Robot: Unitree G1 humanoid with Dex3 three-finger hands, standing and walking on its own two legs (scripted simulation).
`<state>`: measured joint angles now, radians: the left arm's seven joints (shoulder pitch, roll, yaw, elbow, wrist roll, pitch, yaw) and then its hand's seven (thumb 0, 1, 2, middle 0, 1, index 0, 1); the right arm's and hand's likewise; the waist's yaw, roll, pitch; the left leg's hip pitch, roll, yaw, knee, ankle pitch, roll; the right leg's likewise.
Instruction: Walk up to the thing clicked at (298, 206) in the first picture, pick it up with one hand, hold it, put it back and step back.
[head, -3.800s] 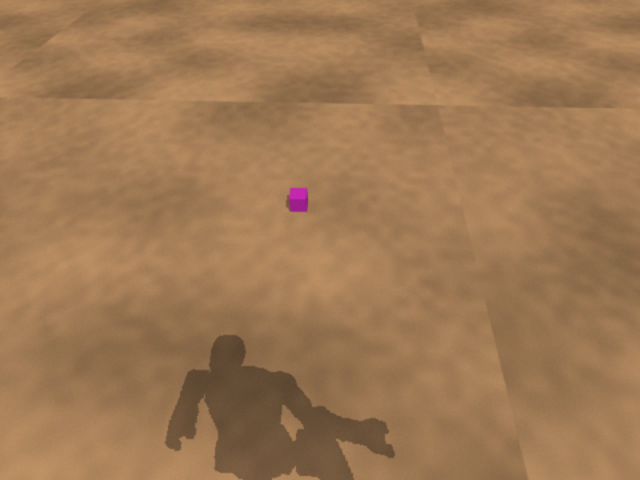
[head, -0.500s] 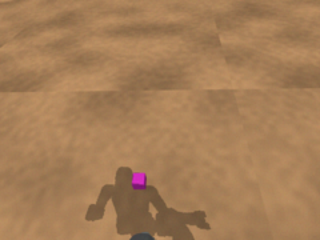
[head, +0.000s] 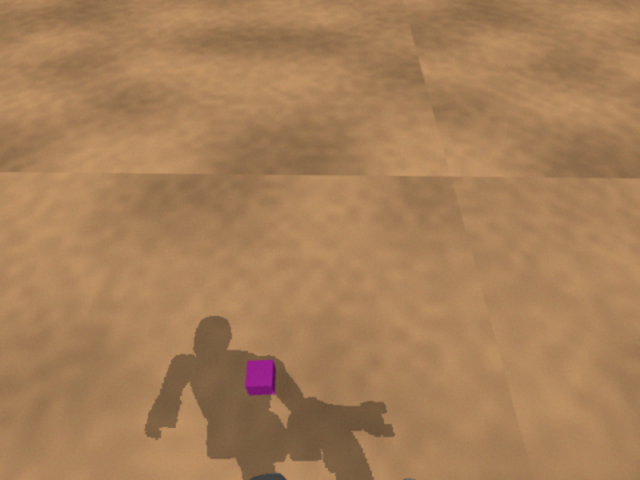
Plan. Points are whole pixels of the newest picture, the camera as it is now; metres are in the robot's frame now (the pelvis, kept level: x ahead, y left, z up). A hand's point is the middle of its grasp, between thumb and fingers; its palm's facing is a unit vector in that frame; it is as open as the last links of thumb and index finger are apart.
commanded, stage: walk up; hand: left
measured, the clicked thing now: (261, 377) +0.49 +0.23 -0.71
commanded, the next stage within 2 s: stand in 1.14 s
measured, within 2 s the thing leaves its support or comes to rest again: neither
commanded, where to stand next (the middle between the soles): +0.11 -0.02 m, yaw +1 degrees
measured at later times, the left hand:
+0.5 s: hand out of the picture +0.11 +0.24 -0.13, palm faces -0.01 -0.95 -0.32, open 7.4 cm
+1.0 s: hand out of the picture +0.10 +0.24 -0.13, palm faces -0.01 -0.95 -0.32, open 7.4 cm
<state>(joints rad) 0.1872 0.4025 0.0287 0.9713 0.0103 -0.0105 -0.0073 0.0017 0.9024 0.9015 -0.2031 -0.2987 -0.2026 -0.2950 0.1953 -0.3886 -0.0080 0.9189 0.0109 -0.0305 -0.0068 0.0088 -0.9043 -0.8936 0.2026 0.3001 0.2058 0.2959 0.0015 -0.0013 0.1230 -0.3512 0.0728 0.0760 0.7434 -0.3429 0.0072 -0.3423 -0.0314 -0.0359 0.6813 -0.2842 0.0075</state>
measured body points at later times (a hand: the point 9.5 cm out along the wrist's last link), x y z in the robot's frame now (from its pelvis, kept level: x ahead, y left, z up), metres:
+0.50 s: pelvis +0.02 -0.01 +0.03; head +0.02 -0.01 +0.48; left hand +0.12 +0.29 -0.10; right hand +0.11 -0.32 -0.10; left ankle +0.04 +0.12 -0.72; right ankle +0.05 -0.14 -0.72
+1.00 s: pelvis +0.03 -0.01 +0.03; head +0.04 +0.00 +0.48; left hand +0.10 +0.29 -0.11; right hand +0.11 -0.31 -0.10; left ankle +0.04 +0.12 -0.72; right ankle +0.05 -0.14 -0.72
